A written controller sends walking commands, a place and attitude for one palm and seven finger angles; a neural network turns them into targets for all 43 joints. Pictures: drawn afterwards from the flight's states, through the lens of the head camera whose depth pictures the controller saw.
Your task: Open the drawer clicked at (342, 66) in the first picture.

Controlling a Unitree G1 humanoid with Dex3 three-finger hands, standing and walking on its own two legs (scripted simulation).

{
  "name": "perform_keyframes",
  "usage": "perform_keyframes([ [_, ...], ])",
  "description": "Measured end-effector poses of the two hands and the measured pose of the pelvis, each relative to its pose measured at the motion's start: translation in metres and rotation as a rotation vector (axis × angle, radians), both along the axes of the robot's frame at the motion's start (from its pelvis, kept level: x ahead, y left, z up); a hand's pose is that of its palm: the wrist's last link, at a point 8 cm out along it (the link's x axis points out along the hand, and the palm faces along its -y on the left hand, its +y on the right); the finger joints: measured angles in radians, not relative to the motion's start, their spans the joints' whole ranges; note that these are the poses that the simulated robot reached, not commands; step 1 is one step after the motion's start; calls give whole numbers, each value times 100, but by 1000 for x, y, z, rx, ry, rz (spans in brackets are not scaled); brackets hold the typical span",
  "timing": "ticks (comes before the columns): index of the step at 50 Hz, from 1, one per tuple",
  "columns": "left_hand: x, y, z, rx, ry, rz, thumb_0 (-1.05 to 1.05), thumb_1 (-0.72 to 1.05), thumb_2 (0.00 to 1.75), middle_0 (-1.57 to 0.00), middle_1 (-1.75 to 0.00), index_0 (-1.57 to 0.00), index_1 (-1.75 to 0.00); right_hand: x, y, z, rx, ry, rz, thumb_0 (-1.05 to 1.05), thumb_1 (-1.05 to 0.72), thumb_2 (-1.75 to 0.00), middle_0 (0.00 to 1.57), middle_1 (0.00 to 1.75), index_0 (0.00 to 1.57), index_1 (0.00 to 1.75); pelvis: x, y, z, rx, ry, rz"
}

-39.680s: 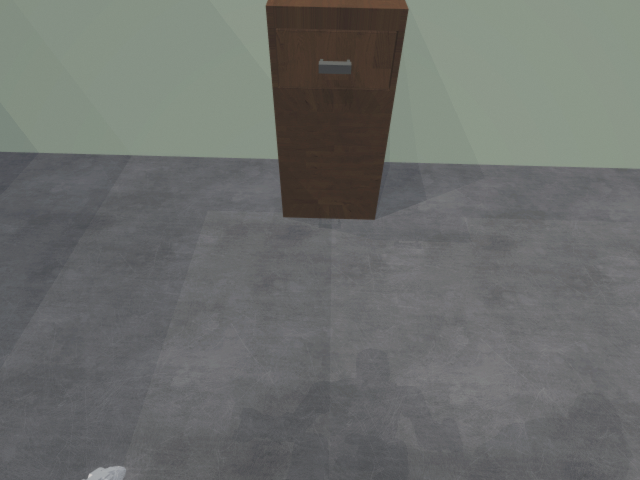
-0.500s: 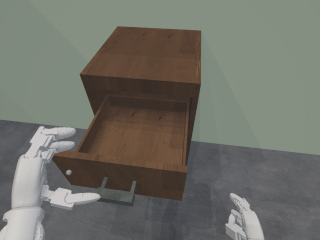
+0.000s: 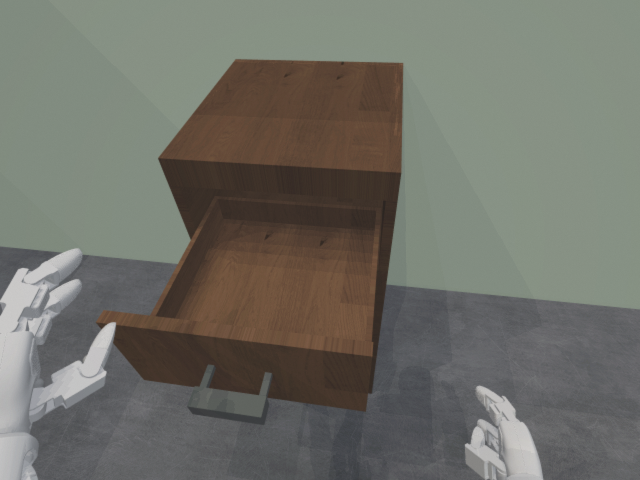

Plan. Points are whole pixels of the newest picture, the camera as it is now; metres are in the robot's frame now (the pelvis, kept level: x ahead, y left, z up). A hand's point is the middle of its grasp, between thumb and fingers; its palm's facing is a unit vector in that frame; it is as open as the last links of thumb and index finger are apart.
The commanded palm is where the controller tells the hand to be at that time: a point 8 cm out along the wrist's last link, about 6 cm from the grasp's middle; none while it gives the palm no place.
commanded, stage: draw the hand back to the body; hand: left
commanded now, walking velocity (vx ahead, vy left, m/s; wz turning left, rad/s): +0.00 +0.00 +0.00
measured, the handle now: (233, 389) +0.25 +0.16 -0.06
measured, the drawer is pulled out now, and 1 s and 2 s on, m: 0.29 0.29 0.29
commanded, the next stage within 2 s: step back with the hand held close in 0.24 s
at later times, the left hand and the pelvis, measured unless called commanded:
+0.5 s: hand (80, 366) +0.17 +0.24 +0.16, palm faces +0.38 -0.79 -0.48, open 7.4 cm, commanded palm +0.10 +0.28 +0.18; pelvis -0.01 -0.01 +0.00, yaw +2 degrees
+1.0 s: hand (18, 449) +0.10 +0.26 +0.15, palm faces +0.36 -0.82 -0.45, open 7.4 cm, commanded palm +0.04 +0.30 +0.18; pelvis -0.08 +0.01 -0.01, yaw +2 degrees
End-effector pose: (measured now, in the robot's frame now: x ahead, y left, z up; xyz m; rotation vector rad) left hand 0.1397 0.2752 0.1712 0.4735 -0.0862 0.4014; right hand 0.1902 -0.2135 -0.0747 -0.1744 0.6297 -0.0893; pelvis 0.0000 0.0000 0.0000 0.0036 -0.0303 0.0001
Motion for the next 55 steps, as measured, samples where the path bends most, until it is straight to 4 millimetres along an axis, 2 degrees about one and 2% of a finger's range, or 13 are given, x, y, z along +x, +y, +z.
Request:
perform_keyframes([
  [6, -4, -4, 0, -6, -5, 6, 0, 73, 83, -22, -41, -23, -41, 1, 1, -1, 11, -6, 11, 1, -91, -90, 21, 30, 21, 30, -1, -2, 0, 2, -1, 5],
  [11, -5, -6, -1, -10, -2, 5, 1, 83, 87, -21, -35, -22, -34, -2, 0, -2, 14, -1, 13, 1, -91, -90, 21, 30, 21, 30, -3, -5, -1, 3, -2, 6],
  [20, -8, -8, 4, 20, -16, -8, 1, 88, 89, -21, -31, -22, -30, -9, -7, -5, 12, 12, 6, 1, -90, -90, 21, 30, 21, 30, -6, -8, -2, -4, 7, 21],
  [26, -11, -2, 9, 81, -27, -41, 1, 89, 90, -21, -31, -21, -30, -23, -17, -11, -13, 82, -24, 1, -91, -90, 21, 30, 21, 30, -15, -4, -4, -14, 43, 44],
  [35, -33, 9, -2, 83, 44, -65, 1, 89, 90, -21, -30, -22, -30, -52, -19, -12, -50, 144, -78, 1, -91, -90, 20, 30, 20, 30, -34, 6, -5, -14, 62, 42],
  [48, -71, 17, -1, 58, -51, -73, 1, 89, 90, -21, -30, -22, -30, -77, 2, 2, -70, 85, -16, 1, -90, -90, 21, 30, 21, 30, -72, 11, -8, -32, 72, 37],
  [55, -83, 23, -2, 60, -87, -63, 1, 89, 90, -21, -30, -22, -30, -90, 7, 4, -86, 73, -1, 1, -90, -90, 21, 30, 21, 30, -84, 14, -10, -39, 75, 33],
])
